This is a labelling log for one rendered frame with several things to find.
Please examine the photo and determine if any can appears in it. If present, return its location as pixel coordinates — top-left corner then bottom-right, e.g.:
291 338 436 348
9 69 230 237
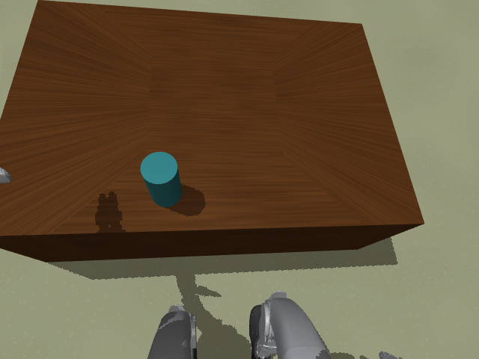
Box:
141 152 182 207

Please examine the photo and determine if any right robot foot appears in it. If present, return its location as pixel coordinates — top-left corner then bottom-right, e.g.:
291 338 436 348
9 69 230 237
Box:
249 305 270 359

